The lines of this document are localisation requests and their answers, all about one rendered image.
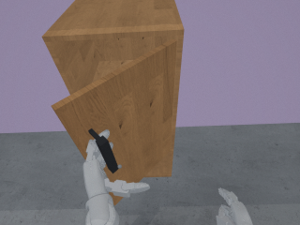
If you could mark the handle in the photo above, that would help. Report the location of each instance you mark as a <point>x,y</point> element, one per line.
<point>105,150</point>

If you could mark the robot left hand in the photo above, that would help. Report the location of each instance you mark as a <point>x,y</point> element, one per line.
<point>94,175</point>

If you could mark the robot left forearm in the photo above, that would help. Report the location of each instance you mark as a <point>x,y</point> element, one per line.
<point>101,211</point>

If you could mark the robot right hand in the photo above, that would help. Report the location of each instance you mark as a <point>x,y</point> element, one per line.
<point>236,215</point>

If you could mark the cupboard door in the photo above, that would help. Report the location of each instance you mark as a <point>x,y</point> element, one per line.
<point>135,103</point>

